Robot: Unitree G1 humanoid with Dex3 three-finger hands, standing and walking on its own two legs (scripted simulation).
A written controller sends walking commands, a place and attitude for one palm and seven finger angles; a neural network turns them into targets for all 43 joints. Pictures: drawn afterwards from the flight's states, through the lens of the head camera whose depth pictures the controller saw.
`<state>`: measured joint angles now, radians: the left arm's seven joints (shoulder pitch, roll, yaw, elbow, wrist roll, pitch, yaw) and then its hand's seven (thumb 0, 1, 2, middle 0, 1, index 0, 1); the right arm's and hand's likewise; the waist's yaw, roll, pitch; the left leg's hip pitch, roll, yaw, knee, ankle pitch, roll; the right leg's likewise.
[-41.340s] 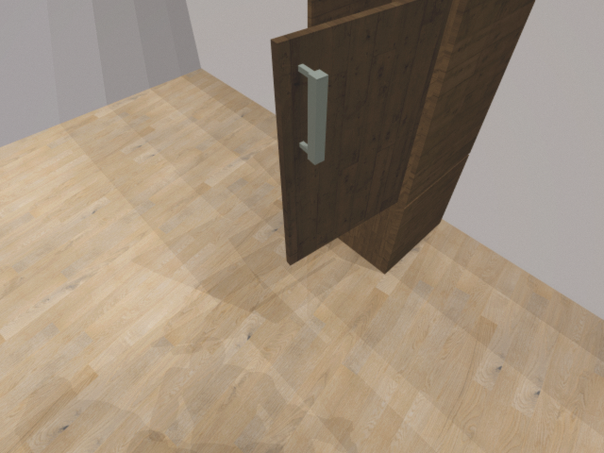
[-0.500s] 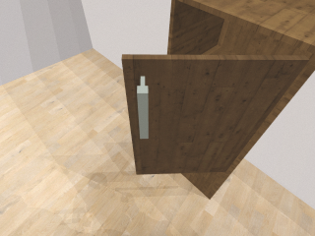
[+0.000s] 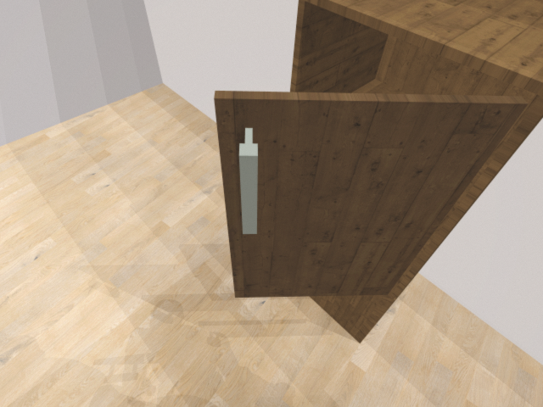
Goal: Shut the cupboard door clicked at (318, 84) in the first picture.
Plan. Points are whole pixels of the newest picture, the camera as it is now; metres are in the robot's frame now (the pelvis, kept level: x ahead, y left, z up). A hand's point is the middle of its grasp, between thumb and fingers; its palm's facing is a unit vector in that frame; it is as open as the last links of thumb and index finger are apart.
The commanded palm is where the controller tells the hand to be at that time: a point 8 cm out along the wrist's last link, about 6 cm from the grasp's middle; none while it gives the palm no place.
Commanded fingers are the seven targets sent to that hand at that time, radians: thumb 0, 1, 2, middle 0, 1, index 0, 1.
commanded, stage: shuffle to correct the standing spot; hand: left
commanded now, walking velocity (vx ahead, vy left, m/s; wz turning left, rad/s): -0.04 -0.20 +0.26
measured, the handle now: (249, 184) +0.40 +0.07 +0.11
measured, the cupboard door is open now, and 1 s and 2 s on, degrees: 48 48 48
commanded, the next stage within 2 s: come to a stop and stand still in 1.24 s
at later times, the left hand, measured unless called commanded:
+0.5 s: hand out of the picture -0.04 +0.13 -0.18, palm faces +0.08 -0.98 -0.19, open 7.3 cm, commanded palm none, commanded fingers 0.00 0.90 0.90 -0.20 -0.30 -0.20 -0.30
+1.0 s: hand out of the picture -0.02 +0.10 -0.20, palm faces +0.14 -0.99 -0.10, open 7.3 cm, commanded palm none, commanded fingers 0.00 0.90 0.90 -0.20 -0.30 -0.20 -0.30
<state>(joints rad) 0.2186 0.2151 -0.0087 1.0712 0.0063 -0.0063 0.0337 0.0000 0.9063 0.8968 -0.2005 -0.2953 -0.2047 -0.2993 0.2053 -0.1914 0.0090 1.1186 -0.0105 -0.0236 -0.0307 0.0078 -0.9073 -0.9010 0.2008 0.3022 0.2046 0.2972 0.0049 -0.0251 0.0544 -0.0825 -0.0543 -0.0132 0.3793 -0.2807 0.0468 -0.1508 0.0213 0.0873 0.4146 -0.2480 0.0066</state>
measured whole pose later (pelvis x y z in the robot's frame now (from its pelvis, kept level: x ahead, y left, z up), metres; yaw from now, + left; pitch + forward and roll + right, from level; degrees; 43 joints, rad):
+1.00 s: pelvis -0.03 -0.07 +0.00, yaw +6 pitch +0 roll -4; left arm 0.27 0.20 0.07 0.97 0.04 0.08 0.00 0.00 0.91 0.90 -0.20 -0.30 -0.20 -0.30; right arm 0.25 -0.11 -0.01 1.04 -0.03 -0.01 -0.08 0.01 -0.92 -0.90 0.20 0.30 0.21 0.30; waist -0.01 -0.08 0.03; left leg -0.21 0.03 0.07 0.53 -0.33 0.07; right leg -0.47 0.09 0.01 1.05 -0.41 0.00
